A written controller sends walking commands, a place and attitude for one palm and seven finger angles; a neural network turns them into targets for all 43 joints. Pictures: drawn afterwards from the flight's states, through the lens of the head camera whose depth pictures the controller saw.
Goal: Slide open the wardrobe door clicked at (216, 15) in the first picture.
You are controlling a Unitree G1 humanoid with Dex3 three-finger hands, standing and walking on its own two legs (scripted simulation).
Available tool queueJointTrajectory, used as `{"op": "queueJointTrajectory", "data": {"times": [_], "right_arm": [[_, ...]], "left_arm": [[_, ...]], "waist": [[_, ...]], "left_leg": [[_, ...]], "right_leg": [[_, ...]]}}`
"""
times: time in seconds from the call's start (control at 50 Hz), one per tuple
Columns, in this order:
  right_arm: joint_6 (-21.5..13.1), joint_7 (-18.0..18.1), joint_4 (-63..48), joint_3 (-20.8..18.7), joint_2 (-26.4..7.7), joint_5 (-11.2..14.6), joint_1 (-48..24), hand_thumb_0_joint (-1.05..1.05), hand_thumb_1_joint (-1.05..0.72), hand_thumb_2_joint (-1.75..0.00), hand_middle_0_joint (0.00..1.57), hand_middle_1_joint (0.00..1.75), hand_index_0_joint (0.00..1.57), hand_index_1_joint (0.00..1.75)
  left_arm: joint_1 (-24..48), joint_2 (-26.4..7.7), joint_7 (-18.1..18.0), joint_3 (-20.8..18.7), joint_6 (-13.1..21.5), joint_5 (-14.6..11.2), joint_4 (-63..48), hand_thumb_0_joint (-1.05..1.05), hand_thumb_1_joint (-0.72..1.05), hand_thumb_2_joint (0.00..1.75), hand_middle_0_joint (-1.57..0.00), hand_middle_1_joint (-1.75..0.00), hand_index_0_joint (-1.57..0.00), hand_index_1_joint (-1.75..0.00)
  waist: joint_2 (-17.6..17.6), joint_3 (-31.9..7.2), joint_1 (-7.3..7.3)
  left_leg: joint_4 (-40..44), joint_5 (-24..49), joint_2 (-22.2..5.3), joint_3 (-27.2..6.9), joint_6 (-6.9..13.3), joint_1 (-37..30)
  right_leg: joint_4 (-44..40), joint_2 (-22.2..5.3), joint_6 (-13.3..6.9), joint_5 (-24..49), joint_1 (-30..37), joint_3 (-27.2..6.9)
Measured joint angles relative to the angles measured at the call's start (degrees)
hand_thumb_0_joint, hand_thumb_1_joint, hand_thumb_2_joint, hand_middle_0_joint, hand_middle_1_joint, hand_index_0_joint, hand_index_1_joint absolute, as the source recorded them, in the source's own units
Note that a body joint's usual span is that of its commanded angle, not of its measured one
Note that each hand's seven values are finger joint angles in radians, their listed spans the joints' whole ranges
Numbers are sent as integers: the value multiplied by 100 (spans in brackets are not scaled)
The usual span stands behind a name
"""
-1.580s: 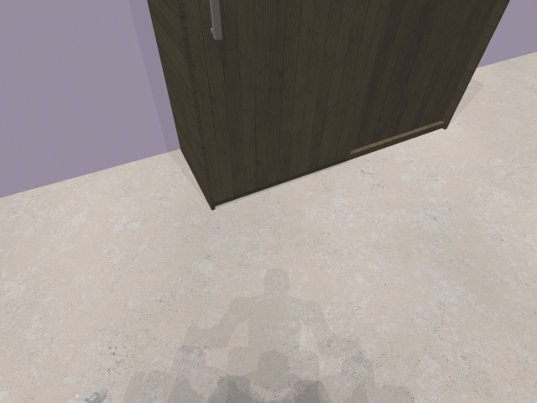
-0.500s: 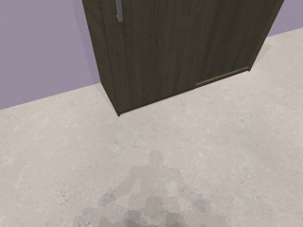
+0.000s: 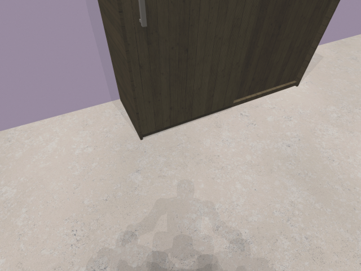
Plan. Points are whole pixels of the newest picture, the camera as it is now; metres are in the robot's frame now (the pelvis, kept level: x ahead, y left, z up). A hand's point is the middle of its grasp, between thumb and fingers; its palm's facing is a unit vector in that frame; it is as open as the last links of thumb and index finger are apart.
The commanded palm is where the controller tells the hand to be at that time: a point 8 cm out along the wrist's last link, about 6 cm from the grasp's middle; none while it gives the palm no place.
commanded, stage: walk to a spot facing it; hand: left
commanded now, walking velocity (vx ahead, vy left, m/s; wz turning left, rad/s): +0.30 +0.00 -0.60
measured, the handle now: (140, 2) +1.16 +0.26 +0.16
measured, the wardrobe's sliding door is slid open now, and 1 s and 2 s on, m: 0.00 0.00 0.00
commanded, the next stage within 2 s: turn to face it in 1.48 s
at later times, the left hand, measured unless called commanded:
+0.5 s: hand (134, 259) +0.19 +0.14 -0.19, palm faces -0.18 -0.96 -0.22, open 7.4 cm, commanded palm none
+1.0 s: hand (147, 190) +0.40 +0.14 -0.19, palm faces -0.34 -0.93 -0.15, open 7.4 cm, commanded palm none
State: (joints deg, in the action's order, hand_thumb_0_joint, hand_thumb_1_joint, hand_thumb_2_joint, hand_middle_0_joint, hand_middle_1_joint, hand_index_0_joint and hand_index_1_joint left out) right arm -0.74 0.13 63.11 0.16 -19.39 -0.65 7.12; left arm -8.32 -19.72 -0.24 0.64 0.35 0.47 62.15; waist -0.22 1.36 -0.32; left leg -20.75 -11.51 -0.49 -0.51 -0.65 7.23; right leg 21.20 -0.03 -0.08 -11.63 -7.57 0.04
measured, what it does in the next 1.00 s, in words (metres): walks ahead, turning right: right foot, then left foot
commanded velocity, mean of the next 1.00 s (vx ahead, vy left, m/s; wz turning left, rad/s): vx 0.34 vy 0.00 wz -0.45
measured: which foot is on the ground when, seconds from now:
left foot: down 0.00-0.44, up 0.46-0.82, down 0.84-1.00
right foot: down 0.00-0.22, up 0.24-0.42, down 0.44-0.84, up 0.86-1.00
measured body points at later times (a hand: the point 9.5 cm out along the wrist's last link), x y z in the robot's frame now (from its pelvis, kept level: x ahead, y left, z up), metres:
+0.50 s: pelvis +0.10 -0.05 -0.03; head +0.13 -0.06 +0.41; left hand +0.20 +0.19 -0.18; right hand -0.01 -0.28 -0.19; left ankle +0.01 +0.11 -0.70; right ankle +0.13 -0.15 -0.75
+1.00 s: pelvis +0.32 -0.03 -0.01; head +0.33 +0.00 +0.44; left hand +0.42 +0.19 -0.18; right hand +0.27 -0.27 -0.13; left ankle +0.35 +0.03 -0.75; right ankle +0.21 -0.15 -0.64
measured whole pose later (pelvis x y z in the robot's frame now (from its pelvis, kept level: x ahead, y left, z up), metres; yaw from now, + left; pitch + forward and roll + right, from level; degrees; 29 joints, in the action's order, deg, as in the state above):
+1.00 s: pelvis +0.32 -0.03 -0.01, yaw -24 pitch -1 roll -2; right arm -5.4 1.4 55.7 -3.1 -7.6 -1.3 15.4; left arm -18.0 -12.8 1.0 -4.9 0.2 1.8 59.8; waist -2.9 0.2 -0.7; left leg -29.5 -16.1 -4.5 11.7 2.6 12.5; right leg 68.7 -2.0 -0.7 -17.0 -26.6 1.2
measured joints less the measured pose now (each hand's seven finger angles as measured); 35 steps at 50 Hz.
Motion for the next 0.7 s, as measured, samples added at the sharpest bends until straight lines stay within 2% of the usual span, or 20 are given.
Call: {"op": "queueJointTrajectory", "data": {"times": [0.12,0.18,0.22,0.3,0.34,0.38,0.42,0.44,0.46,0.52,0.56,0.62,0.7], "right_arm": [[90,3,-96,-29,214,-72,250,0,-90,-90,20,30,20,30],[88,-15,-191,-65,366,-81,523,0,-90,-90,20,30,20,30],[27,-10,-243,-90,457,-82,706,0,-90,-90,20,30,20,30],[-168,27,-271,-168,636,-69,1046,0,-90,-90,20,30,20,30],[-216,46,-237,-199,672,-83,1229,0,-90,-90,20,30,20,30],[-200,51,-148,-226,668,-104,1368,0,-90,-90,20,30,20,30],[-163,39,-54,-250,638,-106,1487,0,-90,-90,20,30,20,30],[-142,19,-15,-257,646,-86,1558,0,-90,-90,20,30,20,30],[-98,-3,32,-257,665,-58,1577,0,-90,-90,20,30,20,30],[40,-27,89,-286,676,-31,1353,1,-90,-90,20,30,20,30],[33,-34,-22,-318,690,-56,1126,1,-91,-90,20,30,20,30],[-6,-45,-349,-348,734,-89,737,1,-91,-90,20,30,20,30],[-76,-111,-759,-360,846,-82,337,1,-91,-90,20,30,20,30]], "left_arm": [[-397,205,42,-64,-169,43,-89,1,91,90,-20,-30,-20,-30],[-736,351,119,-118,-224,62,-175,1,91,90,-20,-30,-20,-30],[-941,440,161,-157,-228,57,-220,1,91,90,-20,-30,-20,-30],[-1122,609,234,-238,-282,63,-188,1,91,90,-20,-30,-20,-30],[-1044,694,275,-269,-286,67,-228,1,91,90,-20,-30,-20,-30],[-910,769,315,-295,-239,61,-345,1,91,90,-20,-30,-20,-30],[-781,810,343,-320,-121,63,-504,1,91,90,-20,-30,-20,-30],[-749,777,343,-328,-19,69,-603,1,91,90,-20,-30,-20,-30],[-707,740,305,-355,100,78,-667,1,91,90,-20,-30,-20,-30],[-642,758,144,-394,251,30,-681,1,91,90,-20,-30,-20,-30],[-723,779,74,-382,244,44,-624,0,91,90,-20,-30,-20,-30],[-897,835,22,-345,209,95,-479,0,91,90,-20,-30,-20,-30],[-1062,905,40,-302,189,118,-316,1,91,90,-20,-30,-20,-30]], "waist": [[18,-193,-85],[-3,-279,-96],[-41,-270,-86],[-133,-127,-28],[-76,-19,47],[30,107,80],[166,226,68],[166,254,46],[134,282,8],[145,365,-45],[99,296,-61],[24,126,-22],[-10,-62,-5]], "left_leg": [[-520,-478,-110,210,7,148],[-873,-907,-169,343,46,252],[-996,-846,-197,451,64,274],[-884,-1069,-253,843,3,-45],[-717,-1087,-328,947,-66,-252],[-660,-1165,-448,1035,-159,-426],[-936,-1424,-645,1094,-260,-480],[-1364,-1630,-743,1110,-250,-366],[-2112,-1794,-807,1033,-196,-96],[-4365,-1681,-716,477,-57,920],[-4922,-1340,-674,427,-43,1496],[-4656,-949,-702,493,-112,2118],[-3533,-411,-734,511,-176,2415]], "right_leg": [[397,111,-29,-269,-188,-202],[743,183,-77,-599,-351,-340],[1111,220,-126,-916,-509,-440],[2708,44,-61,-1470,-1250,-82],[2990,-99,-31,-1526,-1554,167],[2677,-226,-35,-1408,-1676,381],[2032,-240,-86,-956,-1583,568],[1678,-232,-155,-715,-1466,605],[1745,-213,-208,-335,-1504,620],[1953,-40,-284,-609,-1324,657],[1622,55,-286,-628,-1039,587],[1046,132,-244,-451,-673,412],[516,180,-177,-386,-287,203]]}}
